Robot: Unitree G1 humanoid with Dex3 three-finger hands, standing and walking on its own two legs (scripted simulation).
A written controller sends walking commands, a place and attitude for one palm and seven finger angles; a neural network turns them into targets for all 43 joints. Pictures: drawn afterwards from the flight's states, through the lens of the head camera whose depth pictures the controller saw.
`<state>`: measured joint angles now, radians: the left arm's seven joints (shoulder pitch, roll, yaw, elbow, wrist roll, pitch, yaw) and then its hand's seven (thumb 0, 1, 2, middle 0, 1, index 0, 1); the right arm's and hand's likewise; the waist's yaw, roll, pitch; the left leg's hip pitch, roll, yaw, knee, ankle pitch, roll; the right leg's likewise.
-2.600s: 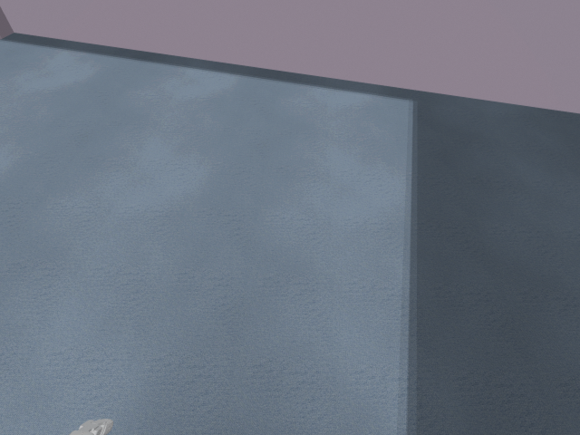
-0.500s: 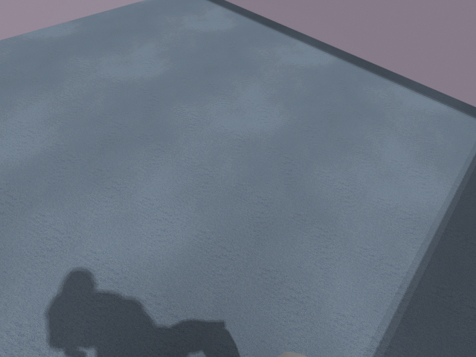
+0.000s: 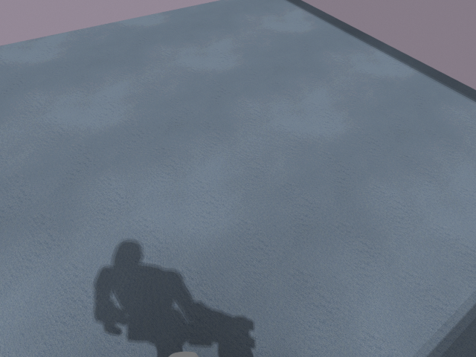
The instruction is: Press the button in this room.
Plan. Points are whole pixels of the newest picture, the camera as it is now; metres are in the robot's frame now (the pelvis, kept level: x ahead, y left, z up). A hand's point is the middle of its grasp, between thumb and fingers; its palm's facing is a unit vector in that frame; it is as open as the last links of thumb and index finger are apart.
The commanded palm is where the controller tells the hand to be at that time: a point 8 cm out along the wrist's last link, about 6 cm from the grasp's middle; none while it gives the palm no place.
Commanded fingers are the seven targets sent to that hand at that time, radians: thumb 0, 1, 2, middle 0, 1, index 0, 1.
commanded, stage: turn or walk to find it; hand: left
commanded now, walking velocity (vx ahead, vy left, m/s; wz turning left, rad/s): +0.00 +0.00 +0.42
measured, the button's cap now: out of the picture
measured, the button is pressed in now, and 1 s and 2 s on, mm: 0 0 0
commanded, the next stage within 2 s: none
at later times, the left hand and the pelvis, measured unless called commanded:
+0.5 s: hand out of the picture +0.04 +0.23 -0.15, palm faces +0.20 -0.94 -0.26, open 7.4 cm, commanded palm none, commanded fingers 0.00 0.90 0.90 -0.20 -0.30 -0.20 -0.30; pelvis -0.03 +0.01 +0.00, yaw +11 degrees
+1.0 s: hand out of the picture -0.12 +0.22 -0.19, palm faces +0.44 -0.87 -0.23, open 7.4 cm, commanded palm none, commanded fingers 0.00 0.90 0.90 -0.20 -0.30 -0.20 -0.30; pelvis -0.06 +0.02 -0.01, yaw +25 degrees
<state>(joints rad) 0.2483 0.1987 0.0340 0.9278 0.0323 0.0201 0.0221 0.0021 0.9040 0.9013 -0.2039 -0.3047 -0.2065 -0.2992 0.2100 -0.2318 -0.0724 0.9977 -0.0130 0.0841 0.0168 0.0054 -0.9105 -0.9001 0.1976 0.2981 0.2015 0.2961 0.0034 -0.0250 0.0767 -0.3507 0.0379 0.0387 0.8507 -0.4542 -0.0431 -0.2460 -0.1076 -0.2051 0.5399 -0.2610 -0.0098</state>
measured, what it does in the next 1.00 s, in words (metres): steps on the spot, turning left: left foot, then right foot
